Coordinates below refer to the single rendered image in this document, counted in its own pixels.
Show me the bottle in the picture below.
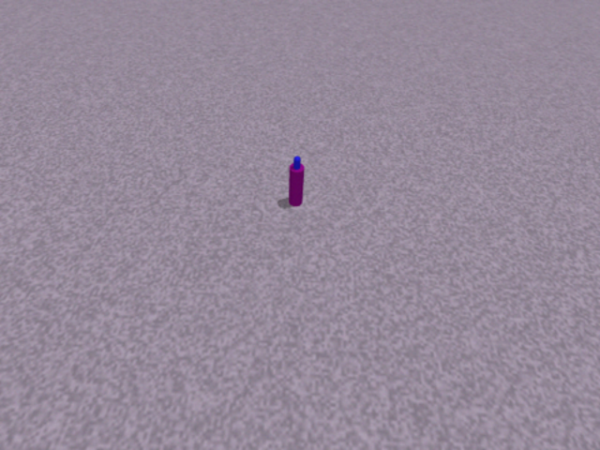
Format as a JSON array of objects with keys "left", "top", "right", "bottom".
[{"left": 289, "top": 157, "right": 305, "bottom": 206}]

